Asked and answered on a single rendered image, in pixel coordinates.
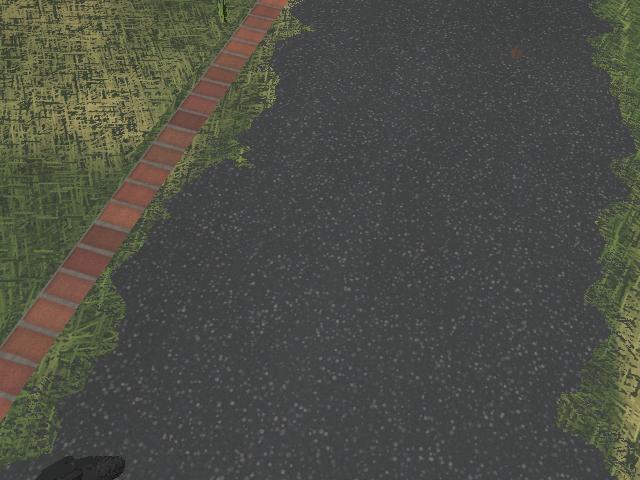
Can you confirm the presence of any left robot hand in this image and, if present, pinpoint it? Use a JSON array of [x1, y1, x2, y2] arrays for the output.
[[35, 456, 125, 480]]

